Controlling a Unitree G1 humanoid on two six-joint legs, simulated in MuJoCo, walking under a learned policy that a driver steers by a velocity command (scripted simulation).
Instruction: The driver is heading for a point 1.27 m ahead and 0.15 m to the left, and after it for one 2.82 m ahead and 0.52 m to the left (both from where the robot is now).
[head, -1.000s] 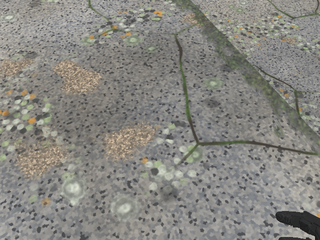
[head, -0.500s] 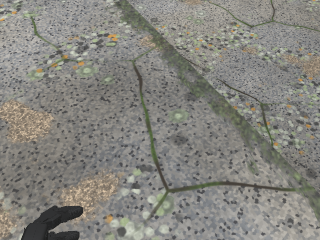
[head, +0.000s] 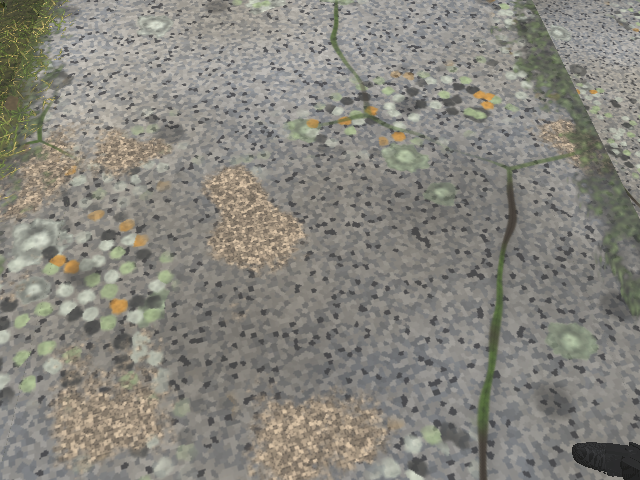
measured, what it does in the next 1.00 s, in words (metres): walks ahead, turning left: right foot, then left foot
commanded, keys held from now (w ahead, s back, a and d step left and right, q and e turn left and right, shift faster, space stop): w+q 0.50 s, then w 0.50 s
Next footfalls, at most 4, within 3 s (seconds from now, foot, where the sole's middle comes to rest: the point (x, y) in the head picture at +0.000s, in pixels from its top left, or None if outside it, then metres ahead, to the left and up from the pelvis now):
0.46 right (385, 474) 0.45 -0.08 -0.75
0.96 left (222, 393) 0.60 0.26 -0.75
1.48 right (285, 268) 0.92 0.16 -0.75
1.94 left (192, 275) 0.89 0.38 -0.75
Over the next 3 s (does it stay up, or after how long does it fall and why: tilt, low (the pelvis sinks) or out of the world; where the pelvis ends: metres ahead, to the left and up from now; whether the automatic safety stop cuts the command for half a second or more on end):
stays up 1.22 0.08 0.02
